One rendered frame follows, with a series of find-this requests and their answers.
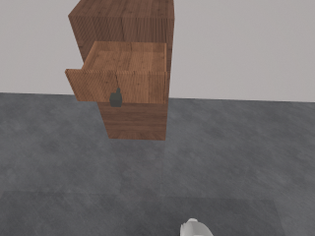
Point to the right robot thigh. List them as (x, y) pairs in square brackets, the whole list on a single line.
[(194, 228)]

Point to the cabinet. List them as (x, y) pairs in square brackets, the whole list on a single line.
[(128, 21)]

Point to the drawer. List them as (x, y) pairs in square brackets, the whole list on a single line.
[(138, 69)]

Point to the handle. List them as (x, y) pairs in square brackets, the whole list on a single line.
[(116, 98)]

